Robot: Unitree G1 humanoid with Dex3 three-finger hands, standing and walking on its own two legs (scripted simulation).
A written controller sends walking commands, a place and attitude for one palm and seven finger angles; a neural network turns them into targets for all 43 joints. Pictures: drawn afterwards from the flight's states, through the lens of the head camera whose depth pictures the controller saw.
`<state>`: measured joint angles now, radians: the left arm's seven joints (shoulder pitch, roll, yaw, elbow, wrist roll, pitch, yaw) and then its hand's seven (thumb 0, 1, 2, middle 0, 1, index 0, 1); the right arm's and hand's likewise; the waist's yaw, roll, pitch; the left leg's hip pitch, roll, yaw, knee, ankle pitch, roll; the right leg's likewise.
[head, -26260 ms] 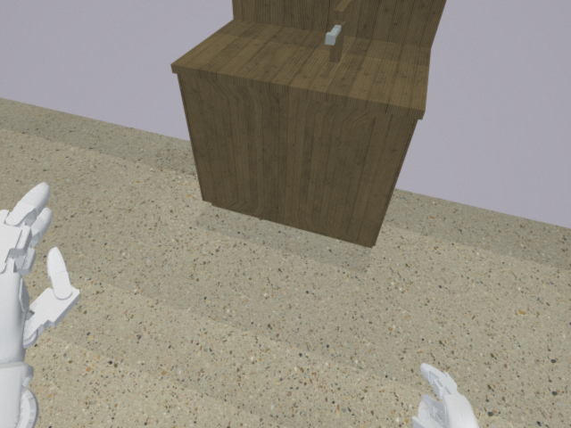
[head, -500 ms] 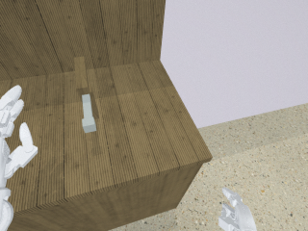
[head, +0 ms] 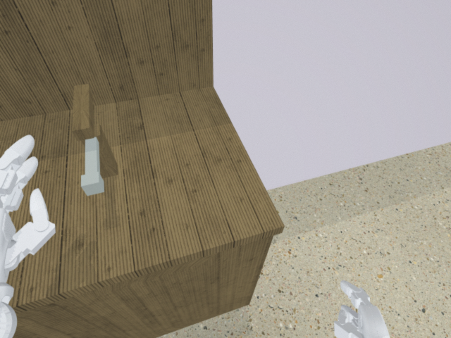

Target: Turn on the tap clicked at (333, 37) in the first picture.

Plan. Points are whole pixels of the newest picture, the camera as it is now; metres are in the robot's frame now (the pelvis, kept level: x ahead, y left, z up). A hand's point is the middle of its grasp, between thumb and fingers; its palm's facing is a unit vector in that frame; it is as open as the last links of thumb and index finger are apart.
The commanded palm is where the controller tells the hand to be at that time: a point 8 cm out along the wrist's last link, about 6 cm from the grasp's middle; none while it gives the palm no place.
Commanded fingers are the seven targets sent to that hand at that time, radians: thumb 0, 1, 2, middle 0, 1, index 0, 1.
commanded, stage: shuffle to correct the standing spot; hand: left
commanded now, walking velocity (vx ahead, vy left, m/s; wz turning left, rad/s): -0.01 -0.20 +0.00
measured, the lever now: (92, 183) +0.34 +0.25 +0.09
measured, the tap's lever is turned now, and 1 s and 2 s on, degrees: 0 0 0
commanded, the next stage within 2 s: none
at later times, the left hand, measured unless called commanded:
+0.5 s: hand (37, 228) +0.22 +0.25 +0.17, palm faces +0.32 -0.86 -0.41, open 7.4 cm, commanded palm +0.16 +0.29 +0.18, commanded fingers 0.00 0.90 0.90 -0.20 -0.30 -0.20 -0.30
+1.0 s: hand (37, 229) +0.21 +0.25 +0.17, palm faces +0.33 -0.86 -0.39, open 7.4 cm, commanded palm +0.15 +0.29 +0.18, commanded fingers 0.00 0.90 0.90 -0.20 -0.30 -0.20 -0.30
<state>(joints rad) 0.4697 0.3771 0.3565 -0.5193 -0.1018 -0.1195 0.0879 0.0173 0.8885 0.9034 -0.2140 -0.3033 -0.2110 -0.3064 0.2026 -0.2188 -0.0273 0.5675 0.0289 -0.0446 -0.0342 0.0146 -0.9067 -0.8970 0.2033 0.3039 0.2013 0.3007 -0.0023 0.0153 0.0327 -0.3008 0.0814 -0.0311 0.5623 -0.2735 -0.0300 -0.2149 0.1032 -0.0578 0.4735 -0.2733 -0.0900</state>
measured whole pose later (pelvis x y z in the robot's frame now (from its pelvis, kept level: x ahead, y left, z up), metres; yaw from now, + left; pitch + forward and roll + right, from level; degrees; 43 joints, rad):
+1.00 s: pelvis -0.01 +0.01 +0.00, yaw +0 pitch +0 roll -2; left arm 0.48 0.41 0.38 -0.56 -0.10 -0.13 0.09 0.02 0.89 0.90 -0.21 -0.30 -0.21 -0.31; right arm 0.21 -0.19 -0.02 0.56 0.03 -0.04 -0.03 0.01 -0.91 -0.90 0.20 0.30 0.20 0.30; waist -0.01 -0.01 0.05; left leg -0.30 0.07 -0.04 0.56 -0.26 -0.05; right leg -0.21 0.09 -0.07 0.47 -0.27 -0.08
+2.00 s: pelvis -0.01 +0.00 +0.00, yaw +1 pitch +0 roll -1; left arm 0.50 0.41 0.38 -0.56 -0.11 -0.12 0.09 0.02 0.89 0.90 -0.21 -0.30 -0.21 -0.31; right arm 0.21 -0.19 -0.01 0.56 0.03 -0.04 -0.03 0.01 -0.91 -0.90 0.20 0.30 0.20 0.30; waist -0.01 0.01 0.05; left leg -0.30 0.07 -0.05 0.54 -0.25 -0.05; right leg -0.21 0.09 -0.08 0.46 -0.26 -0.09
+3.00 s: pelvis +0.00 +0.00 +0.00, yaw +1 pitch +0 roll -1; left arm 0.51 0.41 0.37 -0.56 -0.11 -0.10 0.10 0.02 0.89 0.90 -0.21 -0.30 -0.21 -0.31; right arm 0.20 -0.19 -0.01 0.56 0.03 -0.02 -0.02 0.01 -0.91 -0.90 0.20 0.30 0.20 0.30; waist -0.02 0.00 0.04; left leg -0.30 0.08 -0.05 0.56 -0.27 -0.06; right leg -0.21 0.09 -0.08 0.48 -0.28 -0.09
